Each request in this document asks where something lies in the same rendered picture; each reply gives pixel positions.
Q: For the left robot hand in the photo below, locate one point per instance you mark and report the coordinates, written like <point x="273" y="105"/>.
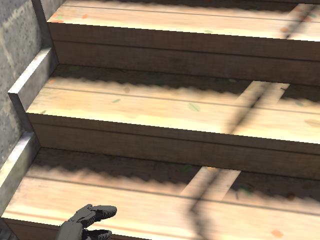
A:
<point x="73" y="229"/>

